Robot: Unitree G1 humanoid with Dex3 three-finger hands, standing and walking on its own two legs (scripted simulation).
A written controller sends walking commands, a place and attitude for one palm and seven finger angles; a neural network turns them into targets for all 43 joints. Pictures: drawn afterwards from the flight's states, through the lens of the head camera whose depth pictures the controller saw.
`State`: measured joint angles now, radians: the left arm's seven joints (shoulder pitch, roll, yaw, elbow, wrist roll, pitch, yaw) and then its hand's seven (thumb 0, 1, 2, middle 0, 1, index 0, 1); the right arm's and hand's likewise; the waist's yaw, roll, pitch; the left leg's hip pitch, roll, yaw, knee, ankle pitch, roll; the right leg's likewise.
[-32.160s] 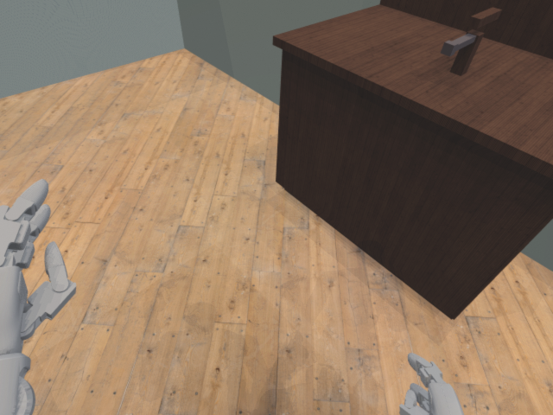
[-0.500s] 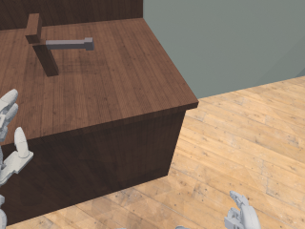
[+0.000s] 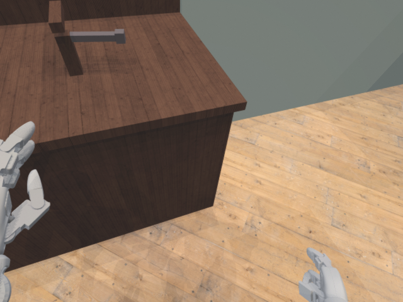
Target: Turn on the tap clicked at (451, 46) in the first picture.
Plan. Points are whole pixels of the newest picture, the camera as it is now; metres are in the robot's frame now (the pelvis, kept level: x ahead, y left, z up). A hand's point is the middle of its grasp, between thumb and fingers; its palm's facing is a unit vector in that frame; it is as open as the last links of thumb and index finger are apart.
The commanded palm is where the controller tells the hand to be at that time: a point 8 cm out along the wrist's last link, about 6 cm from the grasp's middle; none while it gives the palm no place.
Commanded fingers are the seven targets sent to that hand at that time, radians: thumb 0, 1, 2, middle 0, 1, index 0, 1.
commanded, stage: stop stepping back and stand still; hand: left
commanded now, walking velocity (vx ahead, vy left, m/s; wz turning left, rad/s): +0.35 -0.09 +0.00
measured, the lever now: (120, 36) +0.73 +0.28 +0.15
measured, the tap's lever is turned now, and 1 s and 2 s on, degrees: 79 79 79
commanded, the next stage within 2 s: stand and check the lever's angle in 0.62 s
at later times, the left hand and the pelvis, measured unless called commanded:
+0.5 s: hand out of the picture +0.13 +0.25 +0.16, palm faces +0.44 -0.83 -0.34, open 7.4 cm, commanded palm +0.07 +0.28 +0.18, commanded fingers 0.00 0.90 0.90 -0.20 -0.30 -0.20 -0.30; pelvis -0.09 +0.00 -0.01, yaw +1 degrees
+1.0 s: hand (16, 250) +0.15 +0.24 +0.16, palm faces +0.45 -0.81 -0.37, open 7.4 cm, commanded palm +0.10 +0.27 +0.18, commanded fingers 0.00 0.90 0.90 -0.20 -0.30 -0.20 -0.30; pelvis -0.05 -0.01 +0.00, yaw +1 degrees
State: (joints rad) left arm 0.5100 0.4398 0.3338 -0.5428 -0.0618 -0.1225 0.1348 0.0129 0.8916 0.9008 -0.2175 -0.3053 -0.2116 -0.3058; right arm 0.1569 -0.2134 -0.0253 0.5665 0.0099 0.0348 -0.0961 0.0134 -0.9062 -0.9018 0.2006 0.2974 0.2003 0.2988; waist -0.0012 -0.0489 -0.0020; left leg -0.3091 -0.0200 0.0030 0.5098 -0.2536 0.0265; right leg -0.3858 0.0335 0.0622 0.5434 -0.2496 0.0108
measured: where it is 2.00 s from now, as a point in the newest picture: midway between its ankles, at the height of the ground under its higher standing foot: outside the picture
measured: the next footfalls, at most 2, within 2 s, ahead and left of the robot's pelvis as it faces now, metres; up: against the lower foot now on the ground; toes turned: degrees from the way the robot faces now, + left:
right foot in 0.20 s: -0.02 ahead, -0.11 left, +0.00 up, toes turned +0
